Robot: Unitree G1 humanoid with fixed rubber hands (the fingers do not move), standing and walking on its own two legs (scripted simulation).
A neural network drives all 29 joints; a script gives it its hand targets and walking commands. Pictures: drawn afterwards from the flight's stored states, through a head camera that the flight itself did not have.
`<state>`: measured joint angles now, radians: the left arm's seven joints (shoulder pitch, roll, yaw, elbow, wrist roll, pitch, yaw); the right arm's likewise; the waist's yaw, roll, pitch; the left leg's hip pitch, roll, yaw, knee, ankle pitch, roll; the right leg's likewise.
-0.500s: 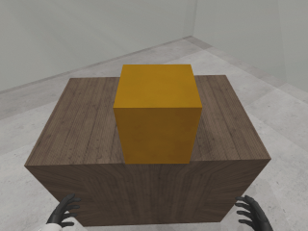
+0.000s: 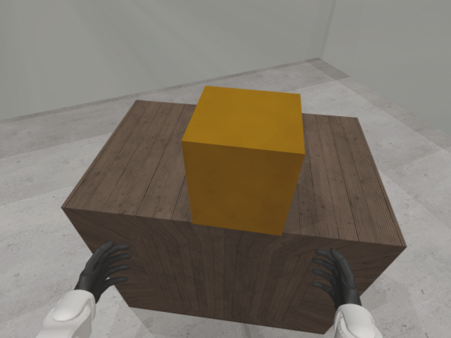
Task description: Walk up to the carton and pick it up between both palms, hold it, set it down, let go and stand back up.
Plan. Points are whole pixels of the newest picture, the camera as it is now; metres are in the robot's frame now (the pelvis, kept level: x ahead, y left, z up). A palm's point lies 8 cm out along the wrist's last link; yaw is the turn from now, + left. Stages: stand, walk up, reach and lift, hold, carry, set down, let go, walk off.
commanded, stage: reach and lift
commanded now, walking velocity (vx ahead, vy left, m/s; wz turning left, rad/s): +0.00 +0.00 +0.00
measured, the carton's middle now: (243, 161) +0.48 -0.01 +0.06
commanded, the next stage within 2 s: none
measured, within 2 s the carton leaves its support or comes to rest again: neither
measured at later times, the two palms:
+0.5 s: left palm (96, 246) +0.25 +0.24 +0.06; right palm (342, 274) +0.22 -0.16 +0.05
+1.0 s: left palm (109, 215) +0.30 +0.23 +0.08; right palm (343, 232) +0.27 -0.17 +0.09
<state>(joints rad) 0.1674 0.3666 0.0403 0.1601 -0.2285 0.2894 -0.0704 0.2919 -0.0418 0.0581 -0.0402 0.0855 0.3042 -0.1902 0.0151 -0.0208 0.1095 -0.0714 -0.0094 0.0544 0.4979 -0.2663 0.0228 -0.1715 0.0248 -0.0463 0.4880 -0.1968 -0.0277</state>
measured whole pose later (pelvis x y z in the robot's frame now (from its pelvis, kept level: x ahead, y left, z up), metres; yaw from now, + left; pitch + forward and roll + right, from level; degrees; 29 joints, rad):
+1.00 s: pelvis +0.05 +0.01 +0.00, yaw +0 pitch -5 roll -1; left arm 0.06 0.37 0.05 -0.14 -0.32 0.41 -0.07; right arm 0.22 -0.10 0.03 -0.39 0.20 0.43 -0.27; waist 0.02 0.01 0.11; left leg -0.07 -0.01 0.06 0.49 -0.33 0.03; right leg -0.16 0.03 -0.05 0.48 -0.22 -0.03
